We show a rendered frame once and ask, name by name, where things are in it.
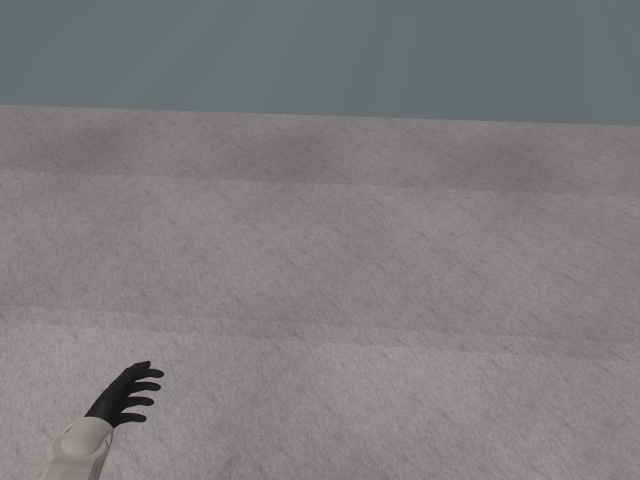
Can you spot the left robot forearm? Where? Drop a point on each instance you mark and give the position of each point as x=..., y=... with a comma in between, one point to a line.
x=79, y=452

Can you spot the left robot hand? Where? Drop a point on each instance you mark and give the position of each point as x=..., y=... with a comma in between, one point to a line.
x=114, y=399

